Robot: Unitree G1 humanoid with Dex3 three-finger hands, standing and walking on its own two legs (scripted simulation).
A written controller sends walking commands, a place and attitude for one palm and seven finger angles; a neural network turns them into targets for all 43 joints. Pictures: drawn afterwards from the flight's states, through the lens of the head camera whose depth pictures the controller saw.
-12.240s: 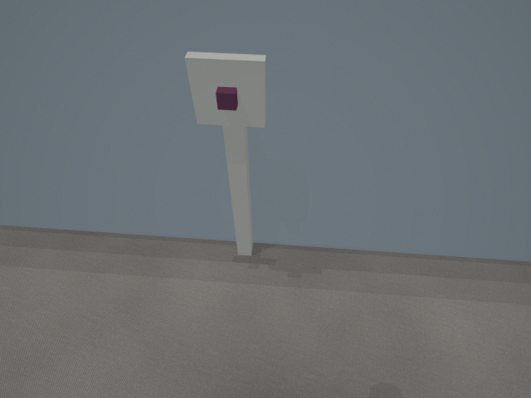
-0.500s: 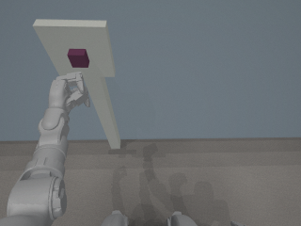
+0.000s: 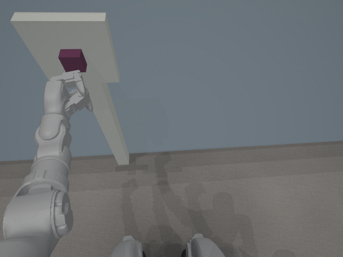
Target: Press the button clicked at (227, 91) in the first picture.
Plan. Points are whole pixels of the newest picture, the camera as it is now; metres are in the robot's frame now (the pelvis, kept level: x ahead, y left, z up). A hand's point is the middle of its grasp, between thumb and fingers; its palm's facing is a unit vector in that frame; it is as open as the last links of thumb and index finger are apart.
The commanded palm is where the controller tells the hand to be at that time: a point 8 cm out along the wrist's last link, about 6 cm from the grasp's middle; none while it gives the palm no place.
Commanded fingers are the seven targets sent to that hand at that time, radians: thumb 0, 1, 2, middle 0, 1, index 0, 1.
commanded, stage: aim a knuckle at the button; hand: left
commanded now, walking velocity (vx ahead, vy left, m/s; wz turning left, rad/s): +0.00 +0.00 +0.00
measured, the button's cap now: (73, 60) +0.55 +0.20 +0.10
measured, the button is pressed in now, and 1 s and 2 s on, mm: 0 0 13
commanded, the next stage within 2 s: press the button with the knuckle in 0.30 s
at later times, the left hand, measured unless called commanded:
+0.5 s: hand (91, 97) +0.47 +0.16 +0.07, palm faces +0.02 -1.00 -0.03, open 3.1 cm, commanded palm +0.45 +0.21 +0.07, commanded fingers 0.00 0.90 0.90 -1.30 -1.50 -1.30 -1.50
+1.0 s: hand (95, 86) +0.50 +0.16 +0.07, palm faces +0.02 -1.00 -0.03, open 3.3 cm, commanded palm +0.48 +0.21 +0.07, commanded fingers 0.00 0.90 0.90 -1.30 -1.50 -1.30 -1.50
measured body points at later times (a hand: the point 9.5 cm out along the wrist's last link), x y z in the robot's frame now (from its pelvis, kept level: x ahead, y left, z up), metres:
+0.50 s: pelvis +0.00 +0.00 +0.00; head +0.10 +0.01 +0.44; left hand +0.46 +0.22 +0.07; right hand +0.06 -0.26 -0.12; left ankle +0.02 +0.10 -0.68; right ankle +0.00 -0.12 -0.68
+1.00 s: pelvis +0.00 -0.01 +0.00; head +0.12 +0.00 +0.43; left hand +0.49 +0.21 +0.07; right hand +0.00 -0.28 -0.12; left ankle +0.02 +0.10 -0.68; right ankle +0.00 -0.12 -0.68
